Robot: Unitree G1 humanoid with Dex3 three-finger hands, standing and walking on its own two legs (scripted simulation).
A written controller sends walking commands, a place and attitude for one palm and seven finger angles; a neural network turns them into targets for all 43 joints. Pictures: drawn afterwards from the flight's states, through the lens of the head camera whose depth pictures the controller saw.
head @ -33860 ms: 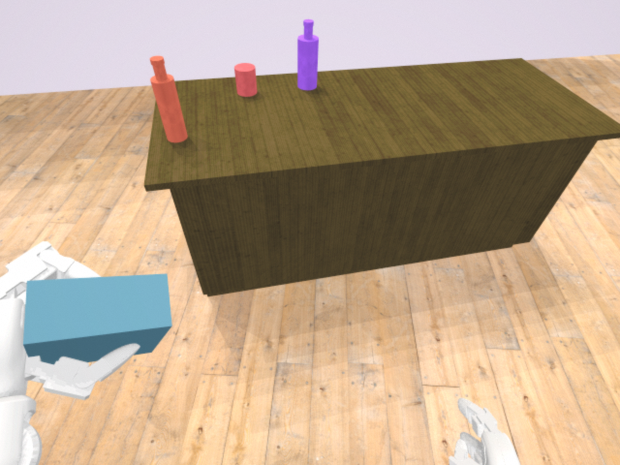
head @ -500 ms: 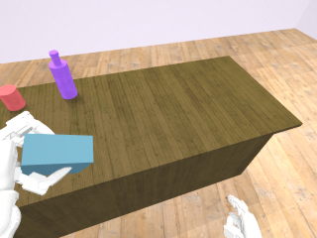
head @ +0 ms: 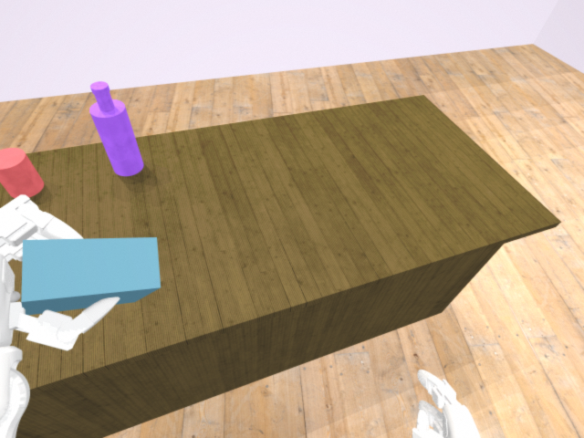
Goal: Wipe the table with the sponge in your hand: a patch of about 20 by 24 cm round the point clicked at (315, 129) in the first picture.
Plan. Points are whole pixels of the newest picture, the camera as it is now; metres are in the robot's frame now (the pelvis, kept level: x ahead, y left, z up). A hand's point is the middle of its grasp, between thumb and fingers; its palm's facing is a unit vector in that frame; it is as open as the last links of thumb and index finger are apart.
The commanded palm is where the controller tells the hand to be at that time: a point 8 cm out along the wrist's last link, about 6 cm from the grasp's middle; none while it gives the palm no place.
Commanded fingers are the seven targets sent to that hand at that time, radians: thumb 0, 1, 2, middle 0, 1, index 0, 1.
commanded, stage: come to a stop and stand still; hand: left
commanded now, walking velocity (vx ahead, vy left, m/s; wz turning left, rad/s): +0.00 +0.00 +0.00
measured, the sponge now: (107, 275) +0.24 +0.23 +0.14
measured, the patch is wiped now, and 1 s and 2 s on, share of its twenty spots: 0.90 0.90 0.90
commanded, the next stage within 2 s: look again from close up in 0.30 s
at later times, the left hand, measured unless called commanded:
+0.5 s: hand (81, 274) +0.23 +0.25 +0.16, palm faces +0.39 -0.85 -0.36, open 9.4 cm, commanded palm +0.17 +0.28 +0.18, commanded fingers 0.00 0.10 1.30 -1.20 -1.60 -1.20 -1.60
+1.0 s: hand (85, 280) +0.22 +0.24 +0.16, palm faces +0.37 -0.84 -0.39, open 9.4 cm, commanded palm +0.17 +0.28 +0.18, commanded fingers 0.00 0.10 1.30 -1.20 -1.60 -1.20 -1.60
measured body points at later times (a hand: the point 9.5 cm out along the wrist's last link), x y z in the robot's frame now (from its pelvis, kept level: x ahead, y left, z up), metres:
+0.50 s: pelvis +0.01 +0.00 +0.00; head +0.02 +0.02 +0.45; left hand +0.20 +0.29 +0.18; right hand +0.19 -0.22 -0.06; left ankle +0.05 +0.08 -0.74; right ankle +0.00 -0.14 -0.74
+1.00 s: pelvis +0.01 +0.00 +0.00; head +0.02 +0.01 +0.45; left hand +0.20 +0.28 +0.18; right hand +0.19 -0.24 -0.07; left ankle +0.05 +0.08 -0.74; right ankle +0.00 -0.14 -0.74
